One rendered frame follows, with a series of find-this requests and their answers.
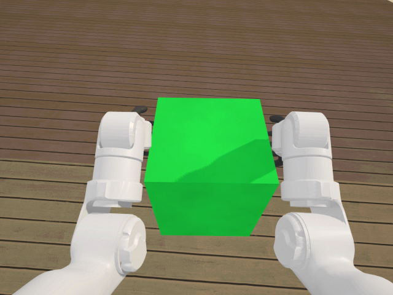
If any robot left hand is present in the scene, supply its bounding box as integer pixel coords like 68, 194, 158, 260
131, 106, 154, 156

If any carton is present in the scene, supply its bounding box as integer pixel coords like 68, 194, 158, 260
144, 98, 279, 237

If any robot left upper arm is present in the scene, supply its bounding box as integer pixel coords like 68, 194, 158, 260
13, 213, 147, 295

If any robot right hand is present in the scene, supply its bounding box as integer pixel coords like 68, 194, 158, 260
267, 116, 285, 167

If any robot right forearm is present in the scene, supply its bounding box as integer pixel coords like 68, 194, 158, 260
272, 111, 355, 252

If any robot left forearm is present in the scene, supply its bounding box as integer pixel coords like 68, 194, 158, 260
70, 112, 152, 252

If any robot right upper arm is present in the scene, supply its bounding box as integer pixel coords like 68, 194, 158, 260
273, 212, 393, 295

